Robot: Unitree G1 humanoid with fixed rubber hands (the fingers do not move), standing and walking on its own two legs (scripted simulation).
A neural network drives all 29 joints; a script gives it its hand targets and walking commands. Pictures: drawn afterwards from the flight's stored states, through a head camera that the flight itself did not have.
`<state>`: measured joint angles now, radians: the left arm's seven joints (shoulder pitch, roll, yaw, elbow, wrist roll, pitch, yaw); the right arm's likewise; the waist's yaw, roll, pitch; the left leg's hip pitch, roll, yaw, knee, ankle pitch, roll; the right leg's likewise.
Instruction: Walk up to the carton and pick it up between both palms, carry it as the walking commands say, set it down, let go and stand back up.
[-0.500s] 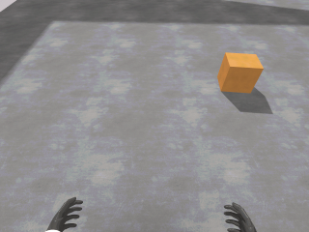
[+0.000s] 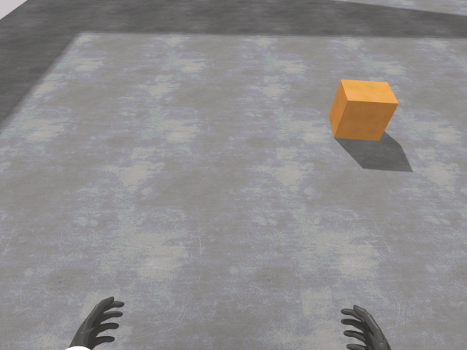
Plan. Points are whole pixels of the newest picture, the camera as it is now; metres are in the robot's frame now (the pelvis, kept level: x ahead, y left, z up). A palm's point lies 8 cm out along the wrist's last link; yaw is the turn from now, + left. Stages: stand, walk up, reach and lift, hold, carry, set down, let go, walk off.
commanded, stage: stand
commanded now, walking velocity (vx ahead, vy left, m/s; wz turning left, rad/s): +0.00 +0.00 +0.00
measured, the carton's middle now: (359, 110) +1.64 -0.79 -0.61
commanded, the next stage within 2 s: walk up in 0.60 s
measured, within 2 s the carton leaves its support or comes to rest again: neither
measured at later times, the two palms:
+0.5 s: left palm out of the picture +0.14 +0.26 -0.07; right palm out of the picture +0.14 -0.24 -0.08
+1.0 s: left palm (111, 333) +0.17 +0.21 -0.06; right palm out of the picture +0.07 -0.28 -0.09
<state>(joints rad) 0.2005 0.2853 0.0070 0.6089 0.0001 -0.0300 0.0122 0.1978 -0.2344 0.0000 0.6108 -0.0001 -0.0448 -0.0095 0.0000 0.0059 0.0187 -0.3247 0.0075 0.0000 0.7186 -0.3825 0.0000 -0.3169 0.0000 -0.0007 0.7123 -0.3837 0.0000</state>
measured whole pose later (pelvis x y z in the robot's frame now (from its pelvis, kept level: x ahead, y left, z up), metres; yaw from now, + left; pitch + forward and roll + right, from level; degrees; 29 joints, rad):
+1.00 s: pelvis +0.00 -0.03 +0.01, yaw -5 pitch -4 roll +0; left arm 0.20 0.29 0.01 0.61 0.00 0.04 -0.10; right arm 0.31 -0.24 0.00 0.69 0.00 0.01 -0.02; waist 0.00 0.02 0.02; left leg -0.18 0.09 0.05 0.62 -0.36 -0.01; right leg -0.45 0.00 0.00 1.11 -0.40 0.00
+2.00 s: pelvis +0.39 -0.24 -0.01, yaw -20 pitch -1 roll +7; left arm 0.37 0.23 0.01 0.78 0.00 -0.04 0.01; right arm 0.20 -0.27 0.00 0.75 0.00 -0.04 0.00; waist 0.00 -0.07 0.06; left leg -0.26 0.03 0.13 0.67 -0.38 -0.06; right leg -0.30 0.03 0.10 1.35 -0.53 -0.09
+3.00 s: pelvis +0.88 -0.48 +0.01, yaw -23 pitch -1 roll +2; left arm 0.33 0.23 0.02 0.81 0.00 -0.01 -0.06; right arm 0.41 -0.27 0.00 0.82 0.00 -0.04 0.01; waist 0.00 0.02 0.04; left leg -0.06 0.04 0.11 0.55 -0.44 -0.01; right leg -0.41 -0.06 0.02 0.62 -0.17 0.00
